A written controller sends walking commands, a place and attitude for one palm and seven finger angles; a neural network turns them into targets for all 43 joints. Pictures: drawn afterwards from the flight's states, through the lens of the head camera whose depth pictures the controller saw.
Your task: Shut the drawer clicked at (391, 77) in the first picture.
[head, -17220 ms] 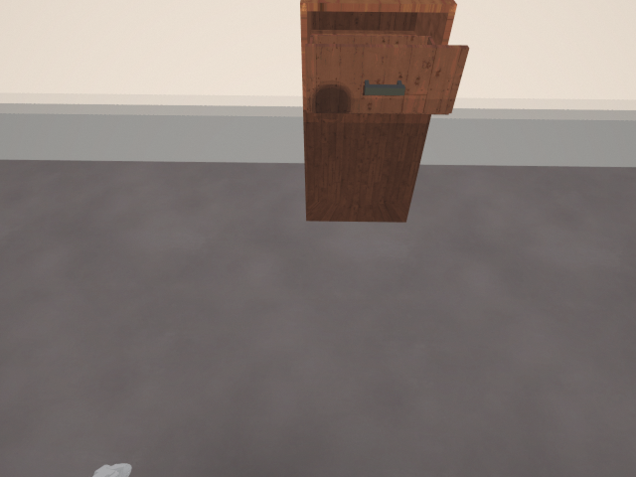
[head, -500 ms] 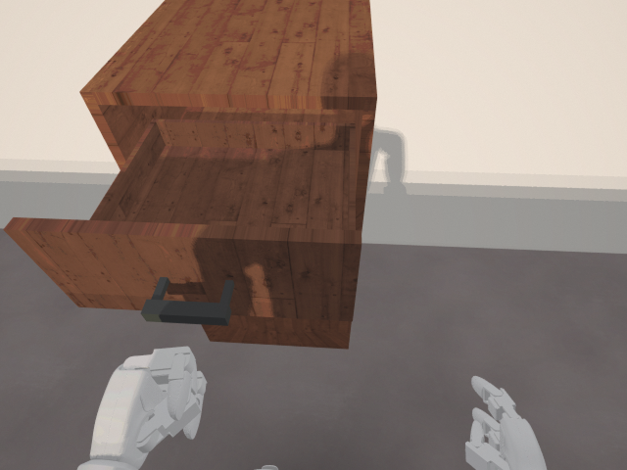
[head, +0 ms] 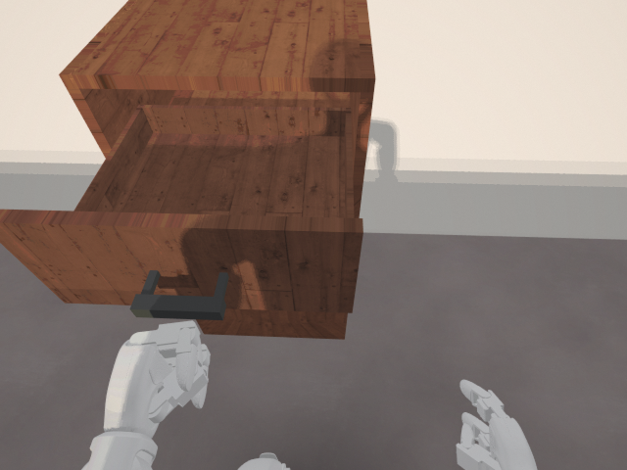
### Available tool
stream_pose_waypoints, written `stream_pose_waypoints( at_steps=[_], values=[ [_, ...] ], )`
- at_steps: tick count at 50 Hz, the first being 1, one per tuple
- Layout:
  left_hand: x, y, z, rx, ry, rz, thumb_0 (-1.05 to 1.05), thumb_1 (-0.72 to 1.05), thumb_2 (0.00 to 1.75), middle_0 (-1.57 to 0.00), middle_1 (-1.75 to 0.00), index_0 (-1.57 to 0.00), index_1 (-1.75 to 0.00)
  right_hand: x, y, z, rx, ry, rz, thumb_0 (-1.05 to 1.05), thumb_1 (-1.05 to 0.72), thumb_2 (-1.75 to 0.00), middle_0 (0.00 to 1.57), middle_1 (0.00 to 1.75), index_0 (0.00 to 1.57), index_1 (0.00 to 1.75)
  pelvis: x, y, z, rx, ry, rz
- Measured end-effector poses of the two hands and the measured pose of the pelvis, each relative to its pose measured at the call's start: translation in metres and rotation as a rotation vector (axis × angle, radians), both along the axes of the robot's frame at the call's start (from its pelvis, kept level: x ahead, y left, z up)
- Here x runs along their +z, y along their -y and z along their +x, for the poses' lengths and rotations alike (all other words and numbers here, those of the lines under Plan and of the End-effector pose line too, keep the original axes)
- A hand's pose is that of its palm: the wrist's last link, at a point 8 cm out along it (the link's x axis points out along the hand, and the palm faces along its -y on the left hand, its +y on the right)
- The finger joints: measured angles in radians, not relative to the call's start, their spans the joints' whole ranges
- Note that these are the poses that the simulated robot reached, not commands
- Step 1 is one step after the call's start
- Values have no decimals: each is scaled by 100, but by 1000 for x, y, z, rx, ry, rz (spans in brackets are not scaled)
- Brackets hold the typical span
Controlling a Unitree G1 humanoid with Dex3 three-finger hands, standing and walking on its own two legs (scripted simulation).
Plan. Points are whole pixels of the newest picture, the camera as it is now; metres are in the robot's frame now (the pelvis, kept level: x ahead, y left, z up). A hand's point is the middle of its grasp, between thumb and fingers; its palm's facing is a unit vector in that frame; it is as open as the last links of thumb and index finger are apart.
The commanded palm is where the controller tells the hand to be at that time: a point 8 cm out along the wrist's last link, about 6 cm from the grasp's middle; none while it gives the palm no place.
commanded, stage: bring the fist close to the handle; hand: left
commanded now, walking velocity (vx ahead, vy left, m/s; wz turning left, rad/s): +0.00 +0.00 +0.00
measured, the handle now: (183, 293) +0.31 +0.17 +0.08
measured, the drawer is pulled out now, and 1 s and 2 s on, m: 0.27 0.25 0.10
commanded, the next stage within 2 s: push the drawer shut in 0.12 s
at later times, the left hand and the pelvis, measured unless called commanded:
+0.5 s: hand (205, 360) +0.23 +0.13 +0.07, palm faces -0.04 -1.00 -0.05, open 3.2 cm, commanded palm +0.22 +0.19 +0.08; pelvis +0.00 -0.01 +0.00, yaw +0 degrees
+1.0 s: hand (202, 338) +0.26 +0.14 +0.07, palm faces -0.05 -1.00 -0.05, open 2.8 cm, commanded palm +0.27 +0.19 +0.08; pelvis -0.02 +0.00 +0.00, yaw +2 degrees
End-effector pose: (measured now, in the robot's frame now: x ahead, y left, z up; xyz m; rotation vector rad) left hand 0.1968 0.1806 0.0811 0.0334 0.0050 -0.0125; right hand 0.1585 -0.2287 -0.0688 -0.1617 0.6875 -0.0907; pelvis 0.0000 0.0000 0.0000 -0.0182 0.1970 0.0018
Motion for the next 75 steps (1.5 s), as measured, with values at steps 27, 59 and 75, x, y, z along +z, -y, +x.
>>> stream_pose_waypoints(
  at_steps=[27, 59, 75],
  values=[
    [-6, -4, 23, -23, -3, 17, 1, 89, 90, -140, -160, -140, -160, -1, 18, -2, -18, -29, -28, 1, -90, -90, 21, 30, 21, 30, 2, 11, 2, 6, -4, 4],
    [-11, -8, 74, -45, 25, 14, -4, 78, 99, -141, -160, -140, -160, -8, -2, -34, 8, -95, -54, 1, -90, -90, 21, 30, 21, 30, 4, -6, -30, 28, 28, -16],
    [-11, -4, 130, -21, 19, 13, -4, 80, 98, -140, -160, -140, -160, -19, 9, -82, -63, -247, -70, 1, -90, -90, 21, 30, 21, 30, 7, -13, -30, 10, 5, -14]
  ],
)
